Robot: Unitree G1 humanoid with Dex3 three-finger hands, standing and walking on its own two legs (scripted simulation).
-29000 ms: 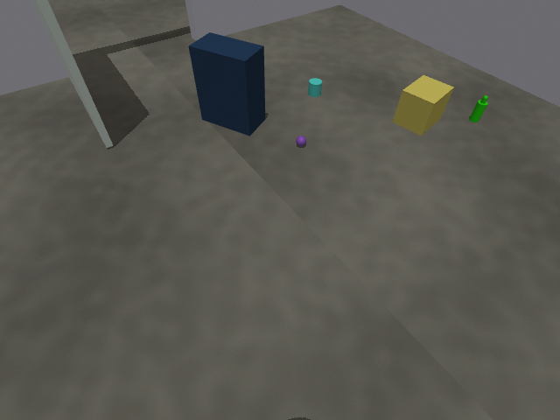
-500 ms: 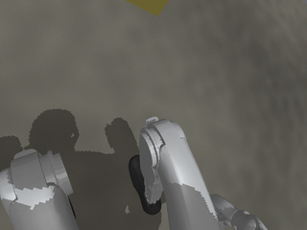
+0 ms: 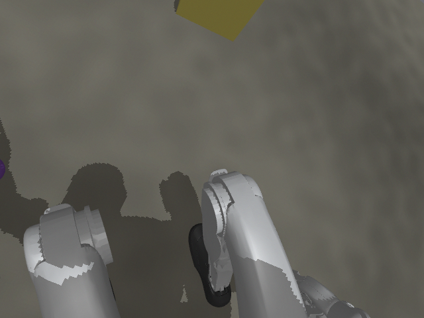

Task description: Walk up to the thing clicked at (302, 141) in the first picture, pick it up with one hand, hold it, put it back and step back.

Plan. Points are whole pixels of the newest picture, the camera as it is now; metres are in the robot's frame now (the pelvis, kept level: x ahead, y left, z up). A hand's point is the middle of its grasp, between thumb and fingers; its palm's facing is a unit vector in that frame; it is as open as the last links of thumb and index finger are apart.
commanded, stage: withdraw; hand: left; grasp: from above
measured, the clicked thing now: out of the picture +0.40 +0.33 -0.27
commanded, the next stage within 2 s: home in 0.64 s
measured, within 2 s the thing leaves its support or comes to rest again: neither
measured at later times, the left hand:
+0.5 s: hand out of the picture +0.36 +0.32 -0.09, palm faces -0.51 -0.12 -0.85, open 13.9 cm
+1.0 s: hand out of the picture +0.39 +0.35 -0.08, palm faces -0.37 -0.16 -0.92, open 12.8 cm
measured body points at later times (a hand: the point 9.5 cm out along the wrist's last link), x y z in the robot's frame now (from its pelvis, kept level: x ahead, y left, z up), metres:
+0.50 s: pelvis -0.02 -0.02 +0.06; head +0.18 +0.07 +0.46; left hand +0.38 +0.33 -0.04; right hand +0.12 -0.28 -0.05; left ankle +0.06 +0.13 -0.26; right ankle +0.11 -0.13 -0.26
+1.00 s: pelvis -0.01 +0.00 +0.06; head +0.21 +0.06 +0.45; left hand +0.40 +0.36 -0.03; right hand +0.07 -0.25 -0.07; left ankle +0.05 +0.13 -0.26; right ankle +0.11 -0.13 -0.26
